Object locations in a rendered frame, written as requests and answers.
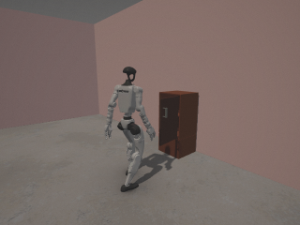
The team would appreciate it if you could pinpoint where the left robot upper arm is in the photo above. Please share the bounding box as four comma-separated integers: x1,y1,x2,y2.
109,84,121,108

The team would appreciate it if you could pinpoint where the left robot shin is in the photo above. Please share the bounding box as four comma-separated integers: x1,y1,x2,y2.
127,143,136,167

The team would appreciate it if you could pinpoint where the robot right forearm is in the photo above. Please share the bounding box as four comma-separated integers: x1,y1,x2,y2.
139,105,151,128

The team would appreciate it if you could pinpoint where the left robot thigh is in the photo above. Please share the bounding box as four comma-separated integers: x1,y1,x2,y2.
117,121,136,150

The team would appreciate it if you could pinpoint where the right robot upper arm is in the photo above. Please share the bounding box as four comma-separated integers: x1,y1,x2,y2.
133,85,143,112

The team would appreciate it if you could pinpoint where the cupboard door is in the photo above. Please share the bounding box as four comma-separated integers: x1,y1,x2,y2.
159,96,179,146

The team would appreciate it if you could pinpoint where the robot right hand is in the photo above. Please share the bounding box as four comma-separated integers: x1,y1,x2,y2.
146,126,156,141

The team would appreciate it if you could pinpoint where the handle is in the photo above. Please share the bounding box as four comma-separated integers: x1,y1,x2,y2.
163,108,168,118

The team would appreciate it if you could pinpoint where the robot left hand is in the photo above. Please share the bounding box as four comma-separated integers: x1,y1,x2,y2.
104,124,113,140

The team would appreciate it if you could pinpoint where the robot left forearm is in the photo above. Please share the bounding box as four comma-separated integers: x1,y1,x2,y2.
106,105,114,125

